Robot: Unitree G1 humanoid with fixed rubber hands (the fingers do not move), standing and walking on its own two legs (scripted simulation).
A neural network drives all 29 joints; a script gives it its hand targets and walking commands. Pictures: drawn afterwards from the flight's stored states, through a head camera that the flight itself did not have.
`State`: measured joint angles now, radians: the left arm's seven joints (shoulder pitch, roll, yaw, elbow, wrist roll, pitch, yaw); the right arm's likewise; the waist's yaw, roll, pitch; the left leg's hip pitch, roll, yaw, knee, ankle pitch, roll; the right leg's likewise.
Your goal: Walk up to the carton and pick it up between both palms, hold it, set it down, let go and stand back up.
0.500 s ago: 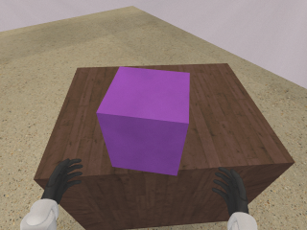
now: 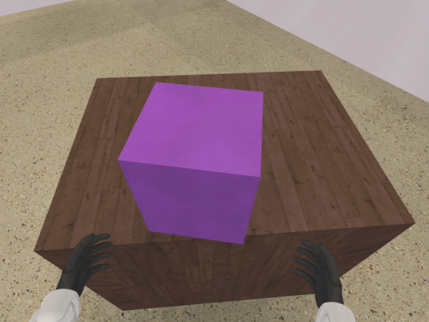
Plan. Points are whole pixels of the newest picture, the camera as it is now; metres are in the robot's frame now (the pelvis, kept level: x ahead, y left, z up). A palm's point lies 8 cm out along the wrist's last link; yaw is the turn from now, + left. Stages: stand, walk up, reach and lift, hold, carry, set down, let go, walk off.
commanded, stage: set down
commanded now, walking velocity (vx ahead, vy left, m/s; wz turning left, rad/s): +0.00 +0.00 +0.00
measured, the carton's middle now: (201, 167) +0.40 +0.03 +0.05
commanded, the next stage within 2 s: let go in 1.36 s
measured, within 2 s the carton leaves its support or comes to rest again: neither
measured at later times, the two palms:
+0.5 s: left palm (73, 281) +0.20 +0.25 -0.01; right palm (315, 301) +0.16 -0.18 -0.05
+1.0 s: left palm (75, 280) +0.20 +0.25 -0.01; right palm (313, 305) +0.16 -0.18 -0.09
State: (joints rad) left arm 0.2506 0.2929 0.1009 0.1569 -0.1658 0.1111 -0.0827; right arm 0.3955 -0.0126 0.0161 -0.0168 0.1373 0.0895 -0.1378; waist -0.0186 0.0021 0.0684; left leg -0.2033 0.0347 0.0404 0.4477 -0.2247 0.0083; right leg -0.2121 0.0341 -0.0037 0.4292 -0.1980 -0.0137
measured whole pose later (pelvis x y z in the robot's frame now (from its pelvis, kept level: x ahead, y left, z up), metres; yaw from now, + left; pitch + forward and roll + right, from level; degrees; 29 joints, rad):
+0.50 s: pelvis +0.01 +0.01 +0.00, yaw +0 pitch -1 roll +0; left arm 0.27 0.27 0.10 0.16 -0.17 0.09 -0.10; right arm 0.35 -0.03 0.02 0.25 0.09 -0.04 -0.08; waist -0.01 0.01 0.07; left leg -0.20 0.02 0.04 0.44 -0.23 0.00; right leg -0.21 0.02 0.00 0.43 -0.21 -0.01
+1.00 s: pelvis +0.01 +0.00 +0.00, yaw +0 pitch -1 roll +0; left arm 0.25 0.24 0.10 0.20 -0.17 0.10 -0.08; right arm 0.24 -0.09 -0.01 0.53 0.03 -0.12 -0.02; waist -0.01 0.05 0.07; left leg -0.20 0.02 0.04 0.43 -0.23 0.00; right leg -0.21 0.02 0.00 0.43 -0.21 -0.01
